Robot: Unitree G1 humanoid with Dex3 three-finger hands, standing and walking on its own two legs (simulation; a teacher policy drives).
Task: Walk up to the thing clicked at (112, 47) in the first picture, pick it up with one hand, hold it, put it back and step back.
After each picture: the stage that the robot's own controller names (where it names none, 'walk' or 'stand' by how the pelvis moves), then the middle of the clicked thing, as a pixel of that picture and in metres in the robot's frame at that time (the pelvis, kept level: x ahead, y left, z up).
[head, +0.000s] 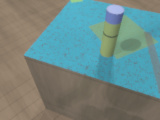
stand; (110, 33) +0.60 -0.09 +0.02
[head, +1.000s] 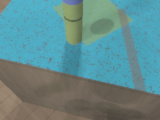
walk; (73, 16) +0.55 +0.08 +0.07
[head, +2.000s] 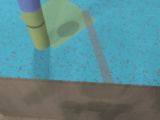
stand; (35, 23) +0.54 +0.22 +0.06
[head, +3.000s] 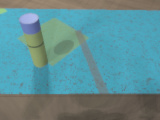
stand; (35, 43) +0.53 +0.23 +0.02
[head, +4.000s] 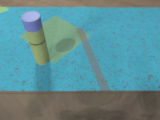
stand; (37, 41) +0.54 +0.23 +0.02
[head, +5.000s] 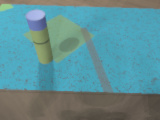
stand; (41, 39) +0.54 +0.21 +0.02
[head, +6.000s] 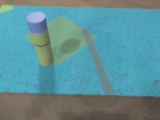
stand; (41, 42) +0.52 +0.21 +0.02
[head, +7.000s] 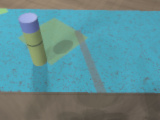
stand; (34, 42) +0.54 +0.24 +0.02
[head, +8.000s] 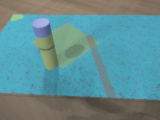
rise first; (46, 46) +0.53 +0.23 +0.02
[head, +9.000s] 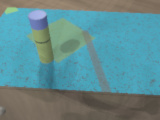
go down; (42, 39) +0.56 +0.22 +0.03
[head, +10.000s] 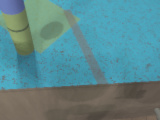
go down; (18, 26) +0.51 +0.22 +0.08
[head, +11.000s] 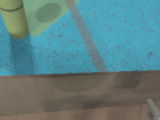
close in; (11, 5) +0.54 +0.22 +0.10
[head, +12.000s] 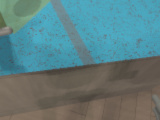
close; out of the picture +0.54 +0.24 +0.12
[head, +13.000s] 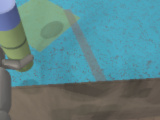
lift; (13, 40) +0.40 +0.20 +0.14
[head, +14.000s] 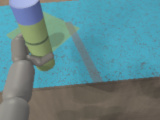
lift; (37, 38) +0.41 +0.14 +0.17
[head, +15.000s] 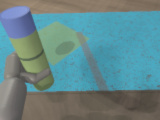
hold; (32, 54) +0.33 +0.17 +0.18
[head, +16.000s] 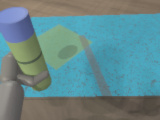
hold; (29, 56) +0.32 +0.17 +0.20
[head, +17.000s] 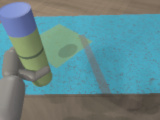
crouch; (31, 51) +0.33 +0.16 +0.20
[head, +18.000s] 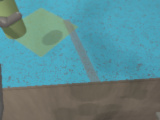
crouch; out of the picture +0.48 +0.22 +0.25
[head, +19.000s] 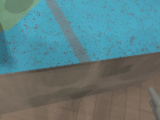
lower; out of the picture +0.53 +0.24 +0.11
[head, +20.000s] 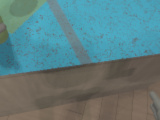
lower; out of the picture +0.52 +0.23 +0.11
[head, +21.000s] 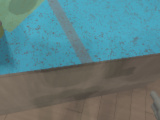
lower; out of the picture +0.52 +0.24 +0.12
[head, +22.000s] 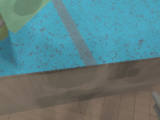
lower; out of the picture +0.52 +0.24 +0.12
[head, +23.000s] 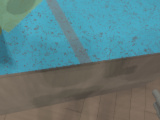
loosen; out of the picture +0.53 +0.24 +0.12
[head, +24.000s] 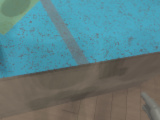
withdraw; out of the picture +0.52 +0.25 +0.12
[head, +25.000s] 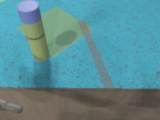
sink last; (35, 34) +0.51 +0.22 +0.07
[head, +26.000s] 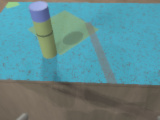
stand; (44, 33) +0.55 +0.22 +0.07
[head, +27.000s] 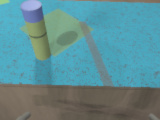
stand; (38, 33) +0.53 +0.21 +0.08
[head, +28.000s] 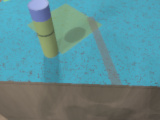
stand; (45, 32) +0.52 +0.20 +0.06
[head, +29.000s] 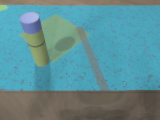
stand; (36, 42) +0.52 +0.22 +0.02
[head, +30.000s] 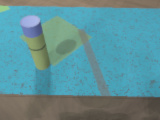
stand; (37, 45) +0.50 +0.22 +0.02
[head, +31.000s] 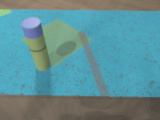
stand; (38, 47) +0.52 +0.21 +0.02
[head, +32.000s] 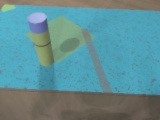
stand; (42, 42) +0.53 +0.21 +0.02
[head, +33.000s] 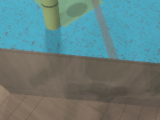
walk; (49, 3) +0.63 +0.19 +0.03
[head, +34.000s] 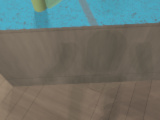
walk; out of the picture +0.80 +0.29 +0.05
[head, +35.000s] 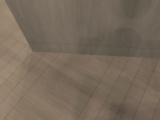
stand; out of the picture +1.10 +0.19 +0.05
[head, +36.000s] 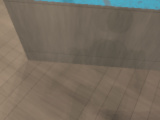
stand; out of the picture +1.11 +0.17 +0.03
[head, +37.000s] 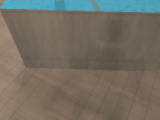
stand; out of the picture +1.14 +0.21 +0.02
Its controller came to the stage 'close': yes
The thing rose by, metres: 0.21
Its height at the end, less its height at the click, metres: +0.00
